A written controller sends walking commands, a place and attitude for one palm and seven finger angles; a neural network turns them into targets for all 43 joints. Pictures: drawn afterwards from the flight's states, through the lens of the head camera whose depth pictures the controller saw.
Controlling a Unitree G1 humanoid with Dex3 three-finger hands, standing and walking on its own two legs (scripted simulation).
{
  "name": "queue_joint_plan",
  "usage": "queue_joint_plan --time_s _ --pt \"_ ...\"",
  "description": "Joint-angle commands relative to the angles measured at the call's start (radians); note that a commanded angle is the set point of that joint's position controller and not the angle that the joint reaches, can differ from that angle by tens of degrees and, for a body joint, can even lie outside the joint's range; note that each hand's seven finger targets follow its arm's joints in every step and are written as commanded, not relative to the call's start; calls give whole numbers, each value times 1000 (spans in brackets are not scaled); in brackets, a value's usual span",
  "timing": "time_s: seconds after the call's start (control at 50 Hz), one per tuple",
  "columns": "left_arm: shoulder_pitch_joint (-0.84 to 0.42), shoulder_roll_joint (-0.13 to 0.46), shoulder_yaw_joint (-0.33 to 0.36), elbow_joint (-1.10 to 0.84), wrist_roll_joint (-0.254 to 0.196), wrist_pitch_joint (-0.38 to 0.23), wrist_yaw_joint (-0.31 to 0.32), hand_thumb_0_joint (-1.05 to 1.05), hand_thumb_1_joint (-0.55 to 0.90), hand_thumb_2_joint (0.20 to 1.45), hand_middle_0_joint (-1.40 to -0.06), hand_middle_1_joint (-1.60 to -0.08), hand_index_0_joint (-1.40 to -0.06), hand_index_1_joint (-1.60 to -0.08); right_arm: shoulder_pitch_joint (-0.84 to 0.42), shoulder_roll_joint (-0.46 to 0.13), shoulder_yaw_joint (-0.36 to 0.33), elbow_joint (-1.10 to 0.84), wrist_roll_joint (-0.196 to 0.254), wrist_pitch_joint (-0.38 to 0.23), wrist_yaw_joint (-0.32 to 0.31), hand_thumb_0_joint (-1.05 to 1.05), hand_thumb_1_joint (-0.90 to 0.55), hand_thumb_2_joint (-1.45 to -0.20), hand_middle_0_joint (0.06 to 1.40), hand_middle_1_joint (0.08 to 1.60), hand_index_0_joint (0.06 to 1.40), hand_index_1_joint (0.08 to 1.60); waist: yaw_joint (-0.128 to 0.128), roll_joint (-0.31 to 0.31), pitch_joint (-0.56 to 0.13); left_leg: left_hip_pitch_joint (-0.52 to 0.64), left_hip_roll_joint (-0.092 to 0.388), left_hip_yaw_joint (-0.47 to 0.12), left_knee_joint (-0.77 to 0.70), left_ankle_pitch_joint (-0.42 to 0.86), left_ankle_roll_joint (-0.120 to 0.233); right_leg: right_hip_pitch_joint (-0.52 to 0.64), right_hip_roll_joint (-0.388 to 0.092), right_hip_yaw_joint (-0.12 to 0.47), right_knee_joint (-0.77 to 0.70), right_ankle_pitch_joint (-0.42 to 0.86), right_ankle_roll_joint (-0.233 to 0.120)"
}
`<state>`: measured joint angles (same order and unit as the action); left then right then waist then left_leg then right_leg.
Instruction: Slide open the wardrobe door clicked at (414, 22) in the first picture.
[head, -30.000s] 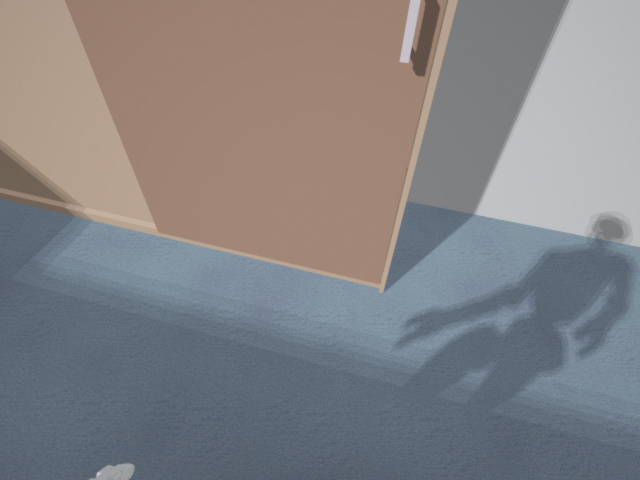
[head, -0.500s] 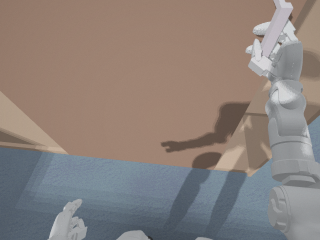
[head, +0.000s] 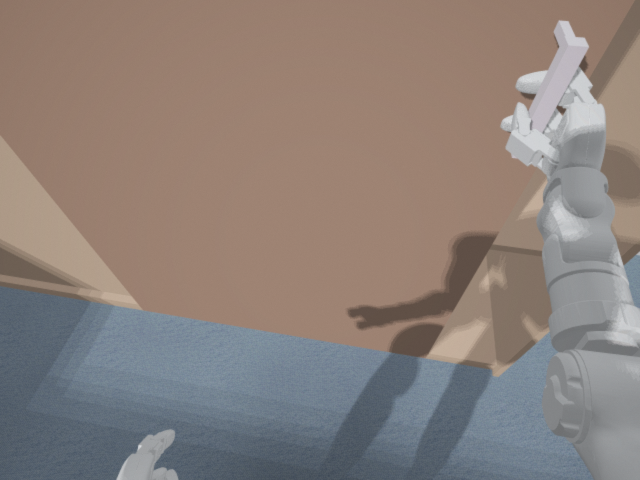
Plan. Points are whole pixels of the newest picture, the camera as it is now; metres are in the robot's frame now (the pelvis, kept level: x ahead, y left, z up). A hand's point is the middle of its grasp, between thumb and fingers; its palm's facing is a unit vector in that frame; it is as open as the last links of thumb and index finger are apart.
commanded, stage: stop walking and hold the door there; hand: right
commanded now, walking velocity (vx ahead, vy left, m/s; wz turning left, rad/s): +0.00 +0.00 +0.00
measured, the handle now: (540, 94) +0.52 -0.20 +0.21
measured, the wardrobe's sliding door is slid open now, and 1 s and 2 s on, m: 0.22 0.22 0.22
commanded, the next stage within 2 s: loosen the grip on the handle in 0.16 s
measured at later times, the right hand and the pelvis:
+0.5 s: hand (532, 119) +0.47 -0.18 +0.21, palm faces +0.20 +0.97 -0.11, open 8.6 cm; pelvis -0.01 +0.00 +0.00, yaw +0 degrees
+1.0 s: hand (520, 121) +0.48 -0.18 +0.20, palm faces +0.16 +0.98 -0.10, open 14.4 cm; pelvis +0.01 +0.01 +0.00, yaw +0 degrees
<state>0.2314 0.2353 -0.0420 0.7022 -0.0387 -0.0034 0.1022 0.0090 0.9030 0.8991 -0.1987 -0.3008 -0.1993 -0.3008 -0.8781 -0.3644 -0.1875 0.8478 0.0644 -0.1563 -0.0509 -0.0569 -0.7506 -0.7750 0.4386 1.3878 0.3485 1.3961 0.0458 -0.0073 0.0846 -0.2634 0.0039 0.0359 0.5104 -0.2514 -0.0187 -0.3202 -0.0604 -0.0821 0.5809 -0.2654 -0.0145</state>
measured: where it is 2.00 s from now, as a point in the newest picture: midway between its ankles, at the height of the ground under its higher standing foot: outside the picture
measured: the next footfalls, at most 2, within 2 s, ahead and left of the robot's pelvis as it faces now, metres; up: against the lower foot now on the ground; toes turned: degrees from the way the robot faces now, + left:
none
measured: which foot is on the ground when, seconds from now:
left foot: down 0.00-1.00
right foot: down 0.00-1.00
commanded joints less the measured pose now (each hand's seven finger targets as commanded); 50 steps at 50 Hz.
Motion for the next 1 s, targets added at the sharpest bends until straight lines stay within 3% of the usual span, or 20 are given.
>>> queue_joint_plan --time_s 0.0,0.22,0.24,0.26,0.28,0.3,0.32,0.36,0.42,0.48,0.56,0.6,0.62,0.64,0.66,0.72,0.8,0.88,0.92,0.98 --pt "5 173 62 -102 2 -41 15 0 900 900 -200 -300 -200 -300 -348 -230 -47 -132 -8 -74 -5 0 -900 -900 450 1400 450 1400 -42 1 -384 166 107 -73 -39 214 22 84 -127 128 -69 274 -9" --pt "30 181 65 -84 -2 -36 23 0 900 900 -200 -300 -200 -300 -361 -270 -66 -84 -14 -79 -5 0 -900 -900 450 1400 450 1400 -36 35 -388 166 132 -81 -47 296 27 87 -105 110 -51 304 5" --pt "98 170 149 -100 22 -107 -20 0 900 900 -200 -300 -200 -300 -1101 -678 -290 -290 -159 -111 24 0 -900 -900 450 1400 450 1400 -31 92 -343 156 80 -142 -141 417 14 107 -26 -31 -22 210 -21" --pt "83 190 112 -74 44 -176 -40 0 900 900 -200 -300 -200 -300 -937 -417 -180 77 -142 -16 65 0 -779 -842 450 1400 450 1400 100 146 -669 105 -22 -17 44 587 71 152 49 52 -143 442 -38" --pt "157 207 129 -59 21 -191 -41 0 900 900 -200 -300 -200 -300 -789 -329 -149 -31 -62 -6 72 0 -658 -783 450 1400 450 1400 55 2 -680 24 -4 26 45 460 59 302 14 69 -102 603 4" --pt "198 187 135 -8 24 -175 -46 0 900 900 -200 -300 -200 -300 -568 -196 -148 102 -77 9 84 0 -538 -725 450 1400 450 1400 48 6 -617 -76 -10 30 26 348 52 313 3 90 -65 638 36" --pt "158 199 121 -3 36 -174 -57 0 900 900 -200 -300 -200 -300 -601 -198 -158 70 -38 -18 91 0 -417 -667 450 1400 450 1400 32 -135 -518 -130 -4 13 -21 267 49 323 -3 84 -76 565 46" --pt "130 193 114 -34 46 -182 -78 0 900 900 -200 -300 -200 -300 -564 -238 -156 -3 -51 -70 69 0 -175 -550 450 1400 450 1400 22 -190 -437 -130 -2 2 -40 182 66 272 7 73 -88 358 27" --pt "129 189 112 -65 38 -186 -96 0 900 900 -200 -300 -200 -300 -497 -130 -31 48 -104 -105 42 0 188 -375 450 1400 450 1400 67 34 -281 -179 -4 11 -50 54 55 99 11 68 -106 92 -12" --pt "123 218 107 -82 19 -193 -85 0 900 900 -200 -300 -200 -300 -508 -210 -92 83 -60 -98 40 0 550 -200 423 1367 423 1367 62 134 -269 -166 8 -11 -73 -99 47 20 25 70 -133 -137 -22" --pt "139 208 95 -71 12 -219 -74 0 900 900 -200 -300 -200 -300 -626 -174 -23 44 -54 -86 64 0 550 -200 370 1300 370 1300 78 22 -345 -195 3 -34 -57 -119 43 51 40 62 -118 -170 -19" --pt "154 213 95 -68 17 -221 -68 0 900 900 -200 -300 -200 -300 -652 -255 -84 0 -51 -94 56 0 550 -200 343 1267 343 1267 68 13 -404 -162 3 -44 -54 -108 40 49 41 66 -110 -151 -20" --pt "158 205 95 -69 18 -222 -68 0 900 900 -200 -300 -200 -300 -652 -236 -78 -13 -45 -98 50 0 550 -200 330 1250 330 1250 65 4 -427 -149 1 -43 -46 -91 41 55 42 60 -102 -121 -21" --pt "152 216 97 -75 17 -224 -63 0 900 900 -200 -300 -200 -300 -708 -396 -173 -124 -62 -112 40 0 550 -200 317 1233 317 1233 35 -34 -504 -97 2 -50 -39 -66 42 85 39 57 -99 -75 -22" --pt "141 197 92 -79 16 -224 -61 0 900 900 -200 -300 -200 -300 -723 -335 -106 -132 -77 -108 41 0 550 -200 303 1217 303 1217 50 -71 -515 -97 -2 -49 -35 -42 43 106 41 55 -99 -46 -22" --pt "165 195 92 -56 13 -225 -58 0 900 900 -200 -300 -200 -300 -638 -273 -93 -77 -47 -96 46 0 550 -200 263 1167 263 1167 55 -10 -436 -95 -8 -36 -49 25 43 92 30 63 -93 21 -23" --pt "178 202 95 -62 13 -213 -53 0 900 900 -200 -300 -200 -300 -589 -313 -146 -112 -24 -75 61 0 550 -200 250 1150 250 1150 36 21 -461 -22 -9 -36 -43 169 39 93 39 47 -84 147 -29" --pt "168 185 98 -78 8 -203 -59 0 900 900 -200 -300 -200 -300 -491 -245 -115 -179 -15 -58 66 0 550 -200 250 1150 250 1150 18 -7 -453 -17 -13 -18 -30 272 44 136 42 43 -69 263 -30" --pt "174 192 96 -59 7 -191 -56 0 900 900 -200 -300 -200 -300 -539 -300 -147 -152 -24 -48 59 0 550 -200 250 1150 250 1150 39 21 -409 -40 -13 -22 -38 254 36 116 41 44 -70 230 -29" --pt "166 190 92 -76 7 -179 -49 0 900 900 -200 -300 -200 -300 -534 -350 -182 -155 -32 -45 59 0 550 -200 250 1150 250 1150 27 33 -414 -11 -8 -29 -38 248 33 92 49 39 -72 210 -36"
